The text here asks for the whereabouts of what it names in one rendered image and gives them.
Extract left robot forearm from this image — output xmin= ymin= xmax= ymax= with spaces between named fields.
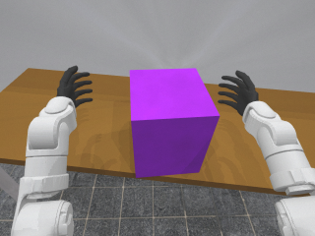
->
xmin=11 ymin=96 xmax=77 ymax=236

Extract right robot hand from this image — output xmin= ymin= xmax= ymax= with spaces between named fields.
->
xmin=218 ymin=70 xmax=259 ymax=116

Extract robot right upper arm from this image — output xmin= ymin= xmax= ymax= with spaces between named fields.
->
xmin=275 ymin=195 xmax=315 ymax=236

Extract table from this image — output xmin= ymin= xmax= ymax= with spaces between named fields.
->
xmin=0 ymin=68 xmax=315 ymax=201

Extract right robot forearm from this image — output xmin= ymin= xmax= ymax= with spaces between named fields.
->
xmin=242 ymin=100 xmax=315 ymax=196

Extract robot left upper arm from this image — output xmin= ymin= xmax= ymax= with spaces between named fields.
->
xmin=13 ymin=200 xmax=74 ymax=236

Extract carton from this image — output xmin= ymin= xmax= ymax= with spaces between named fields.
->
xmin=129 ymin=68 xmax=220 ymax=178

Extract left robot hand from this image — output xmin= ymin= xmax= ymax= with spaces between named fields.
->
xmin=56 ymin=65 xmax=93 ymax=109

